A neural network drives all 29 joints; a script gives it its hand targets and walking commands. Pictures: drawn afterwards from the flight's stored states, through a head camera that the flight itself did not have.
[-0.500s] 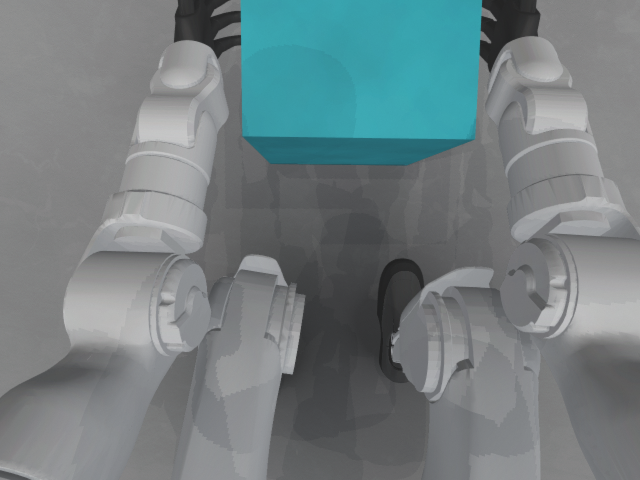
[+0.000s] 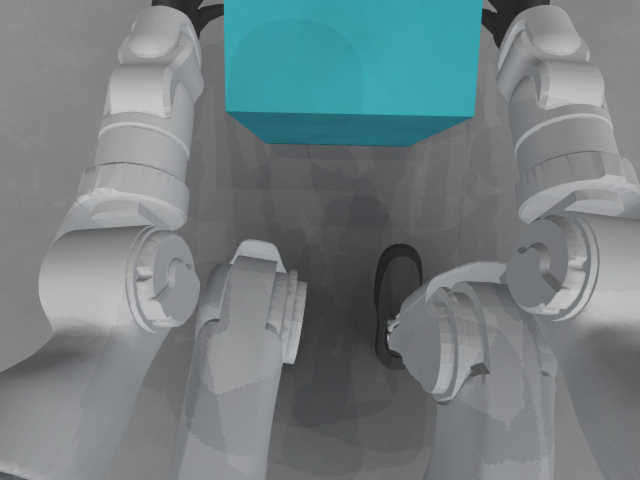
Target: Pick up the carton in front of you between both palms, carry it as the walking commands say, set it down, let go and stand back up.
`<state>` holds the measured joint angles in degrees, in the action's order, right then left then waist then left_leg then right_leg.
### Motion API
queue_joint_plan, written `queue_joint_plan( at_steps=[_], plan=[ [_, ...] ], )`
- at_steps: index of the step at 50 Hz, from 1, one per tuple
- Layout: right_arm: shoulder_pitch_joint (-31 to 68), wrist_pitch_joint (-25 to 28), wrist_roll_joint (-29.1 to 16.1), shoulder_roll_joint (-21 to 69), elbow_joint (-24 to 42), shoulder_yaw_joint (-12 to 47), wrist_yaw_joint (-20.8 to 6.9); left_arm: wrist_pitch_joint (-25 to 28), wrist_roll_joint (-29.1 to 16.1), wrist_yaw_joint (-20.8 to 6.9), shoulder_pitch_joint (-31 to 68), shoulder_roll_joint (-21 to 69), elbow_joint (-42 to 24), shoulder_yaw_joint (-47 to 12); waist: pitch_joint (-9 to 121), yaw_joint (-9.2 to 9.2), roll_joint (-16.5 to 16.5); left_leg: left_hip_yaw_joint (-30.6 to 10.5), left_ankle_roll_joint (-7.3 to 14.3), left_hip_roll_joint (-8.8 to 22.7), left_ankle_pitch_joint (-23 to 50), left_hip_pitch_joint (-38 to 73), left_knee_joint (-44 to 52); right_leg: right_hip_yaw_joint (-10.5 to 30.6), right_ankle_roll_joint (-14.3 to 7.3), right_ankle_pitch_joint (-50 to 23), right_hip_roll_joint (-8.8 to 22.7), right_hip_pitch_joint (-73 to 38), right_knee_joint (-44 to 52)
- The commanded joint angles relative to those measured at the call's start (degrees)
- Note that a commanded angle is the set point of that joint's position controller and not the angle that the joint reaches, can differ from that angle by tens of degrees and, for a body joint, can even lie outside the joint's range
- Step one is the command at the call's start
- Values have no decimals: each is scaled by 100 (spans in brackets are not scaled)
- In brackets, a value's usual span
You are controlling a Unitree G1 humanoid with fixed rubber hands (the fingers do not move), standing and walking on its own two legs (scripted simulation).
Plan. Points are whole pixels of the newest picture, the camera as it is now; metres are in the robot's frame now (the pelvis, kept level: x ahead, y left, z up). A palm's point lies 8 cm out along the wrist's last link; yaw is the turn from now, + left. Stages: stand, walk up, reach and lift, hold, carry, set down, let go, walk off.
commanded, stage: set down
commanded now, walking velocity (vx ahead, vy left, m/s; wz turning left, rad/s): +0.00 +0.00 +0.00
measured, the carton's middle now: (344, 42) +0.54 -0.01 -0.23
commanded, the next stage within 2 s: let go in 1.36 s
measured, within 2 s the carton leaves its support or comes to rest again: neither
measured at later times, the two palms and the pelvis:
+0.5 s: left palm out of the picture +0.55 +0.18 -0.12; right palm out of the picture +0.56 -0.20 -0.13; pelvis +0.01 +0.01 +0.01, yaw +0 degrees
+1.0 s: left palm out of the picture +0.54 +0.18 +0.04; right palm out of the picture +0.55 -0.21 +0.03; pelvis +0.02 -0.01 +0.15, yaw -1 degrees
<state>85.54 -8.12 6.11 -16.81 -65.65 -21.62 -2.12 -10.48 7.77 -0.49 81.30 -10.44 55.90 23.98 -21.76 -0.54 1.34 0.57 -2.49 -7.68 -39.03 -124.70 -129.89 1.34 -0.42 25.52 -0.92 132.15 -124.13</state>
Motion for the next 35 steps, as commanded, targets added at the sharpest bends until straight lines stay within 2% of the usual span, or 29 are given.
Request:
queue_joint_plan(
  at_steps=[1, 2, 3, 4, 7, 8, 9, 10, 11, 13, 14, 15, 16, 17, 18, 19, 20, 21, 23, 24, 25, 26, 27, 28, 29, 30, 33, 34, 35],
  plan=[
    [1400, 75, 52, 2012, -159, 714, -428, 213, -238, -518, 1919, 1983, -90, -1128, 4570, 14, -265, 104, 98, 122, 1092, 1105, 1554, -155, -34, -550, -267, -3454, 448],
    [1042, 176, 144, 801, -615, 422, -180, 231, -179, -313, 1445, 1209, 157, -745, 4391, 36, -418, 144, 15, 221, 928, 965, 1619, -235, 31, -437, -245, -3275, 418],
    [815, 295, 31, -69, -348, 350, 104, 357, 13, -56, 1083, -18, 267, -381, 4464, -101, -336, 214, -17, 278, 1053, 1126, 1499, -112, 80, -484, -292, -3412, 477],
    [1055, 450, -84, -737, -3, 278, 324, 496, -253, 172, 1184, -516, 245, -615, 4952, 49, -184, 82, 19, 353, 1132, 1295, 1646, -161, 151, -842, -177, -3962, 331],
    [1559, 686, -729, -1349, 290, 478, 634, 769, -832, 593, 1573, -1702, -324, -572, 5978, -237, -74, 232, -101, 310, 1696, 1777, 1440, -61, 126, -1130, -107, -3971, 396],
    [1747, 786, -1134, -1419, 318, 997, 646, 726, -1127, 601, 1397, -1459, 42, -757, 5966, -410, -14, 166, -103, 349, 1820, 1486, 1514, 5, 86, -1430, 31, -4555, 344],
    [1880, 812, -1311, -1440, 561, 1062, 639, 774, -1364, 589, 1581, -1481, 62, -1087, 6154, 41, 60, 110, -26, 489, 1652, 1451, 1481, -44, 93, -1529, 37, -4364, 368],
    [1743, 779, -1549, -1289, 242, 1365, 640, 792, -1598, 532, 1351, -1313, 7, -1271, 6215, -240, -56, 214, -76, 494, 1808, 1474, 1306, -7, 88, -1539, 108, -4700, 402],
    [1616, 773, -1662, -1169, 58, 1581, 585, 791, -1603, 579, 1624, -1652, -35, -1556, 6289, -39, -33, 145, -60, 519, 1734, 1661, 1508, -81, 75, -1529, 77, -4399, 306],
    [1915, 763, -1833, -1383, 401, 1543, 518, 875, -1737, 558, 1648, -1477, -237, -1637, 6569, -238, -207, 90, -5, 561, 2148, 1763, 1571, -16, 106, -1919, 100, -4516, 228],
    [1458, 770, -1679, -1523, 225, 1332, 500, 850, -1819, 574, 1623, -1653, -559, -1537, 6833, 20, -224, 89, -65, 471, 2342, 2031, 1424, -161, 57, -1775, 48, -4236, 186],
    [1665, 796, -1880, -1634, 560, 1656, 569, 842, -1927, 596, 1322, -1410, -363, -1666, 7207, -175, -228, 230, -104, 495, 2387, 2117, 1374, -35, 23, -1883, 70, -4529, 329],
    [1391, 700, -1831, -1544, 278, 1489, 567, 820, -2018, 629, 1451, -1739, -542, -1688, 7315, 123, -136, 86, -76, 529, 2262, 2200, 1460, -174, 57, -1763, 91, -4414, 334],
    [1318, 725, -1891, -1586, 609, 1579, 536, 723, -2132, 644, 1286, -1389, -793, -1820, 7833, 1, -317, 96, -95, 538, 2552, 2701, 1394, -104, -42, -1860, 79, -4617, 398],
    [1220, 701, -1915, -1690, 785, 1602, 574, 696, -2131, 672, 1046, -1546, -716, -1773, 8192, -11, 42, 119, -61, 482, 2446, 2758, 1546, -244, 21, -1878, 70, -5063, 364],
    [881, 658, -1928, -1485, 664, 1435, 563, 680, -2003, 685, 864, -1443, -835, -1955, 8182, 122, -451, 112, -98, 480, 2428, 2770, 1681, -278, 35, -2144, 74, -4869, 331],
    [1155, 587, -1844, -1580, 905, 1451, 583, 605, -1902, 744, 1128, -1455, -1204, -1706, 8350, -158, -369, 164, -138, 454, 2727, 2915, 1586, -156, -1, -2080, 49, -4965, 419],
    [909, 578, -1626, -1608, 862, 1305, 565, 580, -1955, 752, 749, -1348, -964, -1605, 8468, 26, -209, 161, -85, 377, 2570, 2796, 1858, -294, 44, -2161, 50, -5243, 485],
    [584, 492, -1617, -1599, 1365, 1391, 611, 516, -1804, 853, 513, -1503, -1373, -1573, 9192, -50, 11, 279, -108, 280, 2523, 3305, 1962, -410, 48, -1997, -51, -5674, 752],
    [580, 442, -1592, -1792, 1315, 1292, 655, 402, -2116, 894, 366, -1350, -1301, -1721, 9319, 242, 256, 68, -81, 355, 2759, 3350, 2143, -484, -1, -2297, 59, -6008, 699],
    [265, 292, -1554, -1356, 1376, 1550, 679, 318, -1860, 867, 154, -1452, -1214, -1463, 8556, -73, 559, 262, 10, 328, 2122, 2734, 2173, -278, 15, -1703, -14, -5768, 1055],
    [546, 304, -1457, -1446, 1621, 1256, 704, 290, -1679, 841, 304, -1500, -1099, -1240, 8493, 101, 176, 270, -8, 325, 1922, 2530, 2177, -334, -8, -1542, -96, -5394, 1113],
    [761, 249, -1288, -1399, 1593, 961, 651, 326, -1572, 855, 400, -1598, -1208, -1184, 8274, -95, 200, 211, 37, 339, 2031, 2618, 2288, -343, 56, -1477, -8, -5087, 1160],
    [663, 243, -1171, -1635, 1764, 840, 674, 320, -1497, 872, 516, -1258, -1871, -1221, 8582, -19, -114, 275, -55, 276, 2099, 2691, 2363, -383, 59, -1585, -58, -5233, 1197],
    [687, 157, -1448, -1168, 1861, 1213, 631, 275, -1613, 803, 228, -1206, -1348, -1104, 8085, -498, 186, 307, 36, 265, 2050, 2514, 2623, -304, -1, -1403, -140, -5021, 1366],
    [370, 119, -1099, -1219, 1369, 919, 535, 179, -1496, 746, 328, -901, -966, -1200, 7071, -2, 53, 100, 26, 347, 1507, 1891, 2892, -468, -17, -1113, -133, -4462, 1453],
    [113, 117, -962, -973, 921, 872, 456, 229, -1246, 725, 329, -953, -1152, -942, 7138, 16, 43, 232, -32, 304, 1321, 2103, 3096, -352, 11, -775, -226, -4453, 1880],
    [404, 109, -1181, -994, 1155, 1080, 413, 261, -1198, 704, 190, -1057, -951, -709, 7210, -480, 392, 214, 47, 333, 1450, 2475, 3200, -463, 127, -664, -150, -4417, 1987],
    [309, 133, -1035, -1095, 1285, 844, 427, 206, -1145, 704, 159, -922, -977, -847, 7550, -40, 244, 212, 1, 336, 1393, 2430, 3354, -432, 102, -810, -245, -4917, 2163]
  ],
)
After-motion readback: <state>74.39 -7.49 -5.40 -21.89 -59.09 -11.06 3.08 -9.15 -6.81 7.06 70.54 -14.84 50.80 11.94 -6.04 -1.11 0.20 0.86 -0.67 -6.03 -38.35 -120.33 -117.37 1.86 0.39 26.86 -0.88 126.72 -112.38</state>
